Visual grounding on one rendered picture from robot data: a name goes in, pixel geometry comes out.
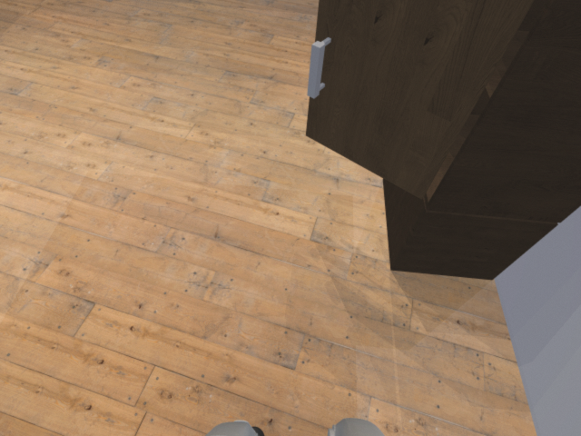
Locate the cupboard door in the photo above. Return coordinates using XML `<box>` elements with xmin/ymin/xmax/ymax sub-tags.
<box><xmin>306</xmin><ymin>0</ymin><xmax>535</xmax><ymax>200</ymax></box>

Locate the handle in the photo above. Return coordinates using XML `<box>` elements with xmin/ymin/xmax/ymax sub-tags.
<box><xmin>307</xmin><ymin>37</ymin><xmax>331</xmax><ymax>99</ymax></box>

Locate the robot right thigh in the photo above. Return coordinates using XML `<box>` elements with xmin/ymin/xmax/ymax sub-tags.
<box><xmin>328</xmin><ymin>418</ymin><xmax>385</xmax><ymax>436</ymax></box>

